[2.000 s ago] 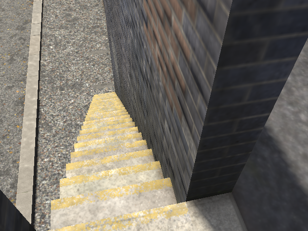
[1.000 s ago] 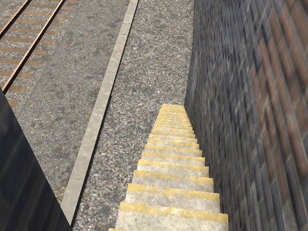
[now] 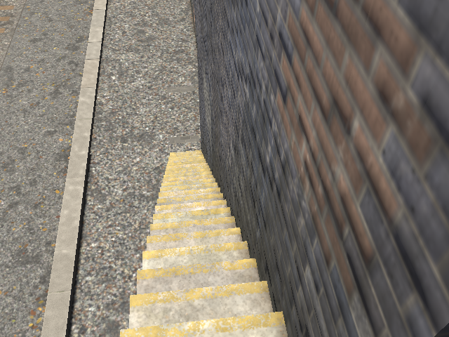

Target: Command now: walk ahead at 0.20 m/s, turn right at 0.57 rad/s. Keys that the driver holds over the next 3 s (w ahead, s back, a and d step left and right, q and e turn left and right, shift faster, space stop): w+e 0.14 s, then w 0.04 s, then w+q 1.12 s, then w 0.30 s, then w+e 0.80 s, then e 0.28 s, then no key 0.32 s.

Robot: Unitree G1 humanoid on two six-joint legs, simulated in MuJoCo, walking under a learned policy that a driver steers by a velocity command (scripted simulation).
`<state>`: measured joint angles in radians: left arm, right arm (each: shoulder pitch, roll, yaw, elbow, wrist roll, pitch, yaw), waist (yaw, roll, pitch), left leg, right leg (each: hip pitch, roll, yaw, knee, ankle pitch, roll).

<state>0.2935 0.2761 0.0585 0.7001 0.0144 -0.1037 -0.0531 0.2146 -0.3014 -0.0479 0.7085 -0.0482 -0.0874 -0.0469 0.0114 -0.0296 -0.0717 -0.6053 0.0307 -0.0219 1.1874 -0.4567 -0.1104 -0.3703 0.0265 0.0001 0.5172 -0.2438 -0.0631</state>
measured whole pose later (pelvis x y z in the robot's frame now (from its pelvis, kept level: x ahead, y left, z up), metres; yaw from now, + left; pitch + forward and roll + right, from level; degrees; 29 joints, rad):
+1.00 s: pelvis -0.05 -0.05 -0.01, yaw +11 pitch +1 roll -3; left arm 0.21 0.18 0.03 0.74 0.00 0.00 0.04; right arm 0.17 -0.25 -0.05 0.69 -0.04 0.12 0.00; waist -0.01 0.03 0.03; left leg -0.36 0.02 0.05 0.74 -0.40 0.06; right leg -0.27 -0.02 -0.22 0.56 -0.30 -0.03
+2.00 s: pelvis +0.09 +0.00 -0.03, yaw +17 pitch +8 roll +1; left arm 0.39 0.24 0.00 0.87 0.10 -0.12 -0.10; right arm 0.19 -0.22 0.03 0.79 -0.05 -0.12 0.02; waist 0.03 -0.01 -0.13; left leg -0.52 -0.01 0.12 0.76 -0.38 0.07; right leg -0.60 0.03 0.11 1.56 -0.41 -0.07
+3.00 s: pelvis +0.49 +0.13 -0.42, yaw -8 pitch +2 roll -1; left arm 0.35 0.26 -0.03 0.64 0.03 -0.06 -0.06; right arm 0.44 -0.33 -0.05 0.83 -0.08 -0.06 0.07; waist -0.05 0.02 -0.03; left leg -0.41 0.03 0.05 0.64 -0.25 0.04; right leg -0.93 0.10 0.13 2.21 -0.70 0.10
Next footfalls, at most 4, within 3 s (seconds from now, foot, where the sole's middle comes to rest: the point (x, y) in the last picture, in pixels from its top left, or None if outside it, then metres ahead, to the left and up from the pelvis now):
0.24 left None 0.06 0.11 -0.77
0.64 right None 0.01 -0.15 -0.77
1.02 left None -0.03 0.04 -0.77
1.48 right None -0.02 -0.21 -0.77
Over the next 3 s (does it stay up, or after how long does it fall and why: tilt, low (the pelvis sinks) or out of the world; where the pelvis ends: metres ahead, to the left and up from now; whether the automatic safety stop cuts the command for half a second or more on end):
stays up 0.49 0.13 -0.42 its command is cut before an obstacle after 0.0 s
